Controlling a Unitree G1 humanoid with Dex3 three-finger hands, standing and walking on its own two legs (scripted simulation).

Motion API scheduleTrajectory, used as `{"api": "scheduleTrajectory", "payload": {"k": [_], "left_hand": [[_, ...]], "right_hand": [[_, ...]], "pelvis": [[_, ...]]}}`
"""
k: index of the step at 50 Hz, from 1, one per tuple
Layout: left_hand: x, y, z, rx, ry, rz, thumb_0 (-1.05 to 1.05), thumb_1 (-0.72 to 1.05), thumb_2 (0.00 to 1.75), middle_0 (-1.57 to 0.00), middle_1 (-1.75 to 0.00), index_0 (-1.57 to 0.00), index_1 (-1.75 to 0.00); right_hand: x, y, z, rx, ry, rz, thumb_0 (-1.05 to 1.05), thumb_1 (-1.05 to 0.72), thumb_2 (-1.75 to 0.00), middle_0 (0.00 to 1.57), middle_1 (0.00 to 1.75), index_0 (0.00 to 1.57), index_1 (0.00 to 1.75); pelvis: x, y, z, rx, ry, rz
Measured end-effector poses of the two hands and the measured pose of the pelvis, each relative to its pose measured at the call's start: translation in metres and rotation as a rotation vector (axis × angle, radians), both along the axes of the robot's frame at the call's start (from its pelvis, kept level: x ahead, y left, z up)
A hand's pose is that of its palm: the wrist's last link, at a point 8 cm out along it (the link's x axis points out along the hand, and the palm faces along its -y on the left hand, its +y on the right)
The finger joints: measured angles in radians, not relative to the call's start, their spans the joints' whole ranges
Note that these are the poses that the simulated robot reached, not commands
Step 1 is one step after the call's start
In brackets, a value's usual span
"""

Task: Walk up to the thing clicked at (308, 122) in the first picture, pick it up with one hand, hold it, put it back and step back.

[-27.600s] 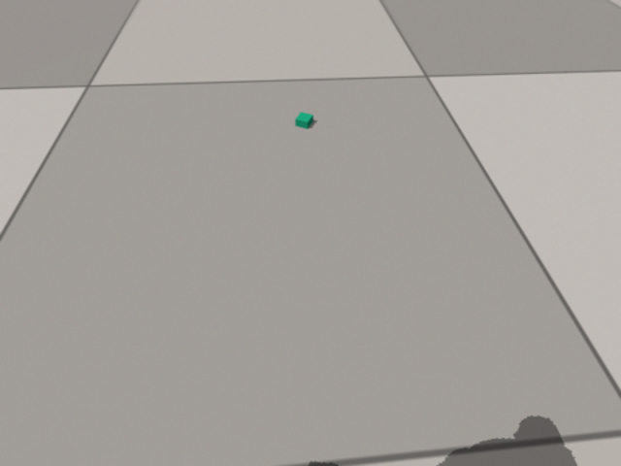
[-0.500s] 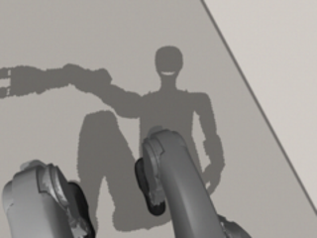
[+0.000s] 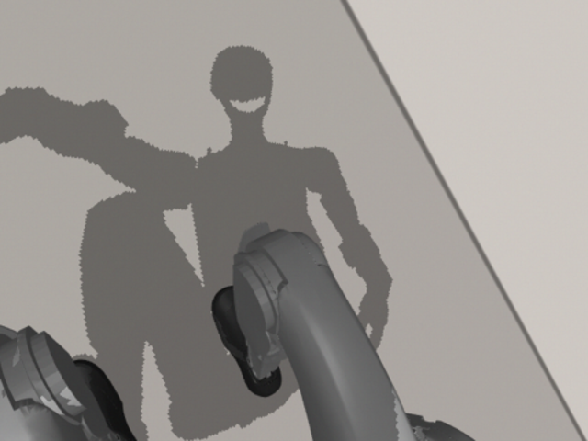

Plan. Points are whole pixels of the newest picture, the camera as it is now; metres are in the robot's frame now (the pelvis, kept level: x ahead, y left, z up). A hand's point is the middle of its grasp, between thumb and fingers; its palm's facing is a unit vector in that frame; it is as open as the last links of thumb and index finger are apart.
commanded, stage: approach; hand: left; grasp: from above
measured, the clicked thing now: out of the picture +0.45 +0.40 -0.29
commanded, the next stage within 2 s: rest palm in 0.34 s
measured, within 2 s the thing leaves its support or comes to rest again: neither
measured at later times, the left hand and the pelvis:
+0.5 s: hand out of the picture +0.44 +0.36 -0.20, palm faces +0.07 -0.46 -0.89, open 12.5 cm; pelvis -0.01 +0.00 +0.01, yaw +1 degrees
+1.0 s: hand out of the picture +0.48 +0.33 -0.21, palm faces +0.11 -0.41 -0.90, open 13.0 cm; pelvis +0.00 +0.00 -0.01, yaw -2 degrees
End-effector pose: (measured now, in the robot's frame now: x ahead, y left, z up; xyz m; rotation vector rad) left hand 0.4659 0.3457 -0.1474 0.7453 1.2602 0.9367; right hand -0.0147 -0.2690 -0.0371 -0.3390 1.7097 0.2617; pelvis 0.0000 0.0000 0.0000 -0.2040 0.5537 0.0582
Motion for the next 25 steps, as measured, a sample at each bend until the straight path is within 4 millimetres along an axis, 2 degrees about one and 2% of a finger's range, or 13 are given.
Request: {"api": "scheduleTrajectory", "payload": {"k": [5, 10, 18, 21, 25], "left_hand": [[0.0, 0.014, 0.018, 0.012, 0.008, -0.022, 0.0, -0.33, 0.81, -0.33, -0.83, -0.3, -0.86], [-0.018, 0.028, 0.028, 0.042, 0.088, -0.069, 0.0, -0.3, 0.79, -0.33, -0.82, -0.31, -0.85], [-0.046, 0.032, 0.012, -0.01, 0.121, -0.04, 0.0, -0.24, 0.73, -0.35, -0.78, -0.33, -0.81], [-0.044, 0.027, 0.005, -0.017, 0.117, -0.052, 0.0, -0.23, 0.73, -0.35, -0.78, -0.34, -0.8], [-0.029, 0.021, 0.005, -0.004, 0.076, -0.062, 0.0, -0.24, 0.73, -0.36, -0.78, -0.34, -0.8]], "right_hand": [[0.005, 0.006, -0.004, 0.013, -0.035, -0.04, 0.0, -0.95, -0.91, 0.19, 0.3, 0.2, 0.3], [0.015, 0.016, -0.014, 0.04, -0.089, -0.057, 0.0, -0.95, -0.91, 0.19, 0.3, 0.2, 0.3], [0.024, 0.024, -0.019, 0.043, -0.14, -0.025, 0.0, -0.94, -0.91, 0.19, 0.3, 0.2, 0.3], [0.022, 0.023, -0.016, 0.032, -0.122, -0.01, 0.0, -0.94, -0.91, 0.19, 0.3, 0.2, 0.3], [0.017, 0.018, -0.008, 0.015, -0.079, 0.002, 0.0, -0.94, -0.91, 0.19, 0.3, 0.2, 0.3]], "pelvis": [[0.003, 0.003, 0.0, -0.011, 0.022, -0.009], [0.002, 0.006, 0.001, -0.01, 0.027, -0.01], [-0.005, 0.006, 0.001, -0.004, -0.001, 0.001], [-0.007, 0.005, 0.002, -0.004, -0.006, 0.008], [-0.005, 0.003, 0.006, -0.004, 0.001, 0.012]]}}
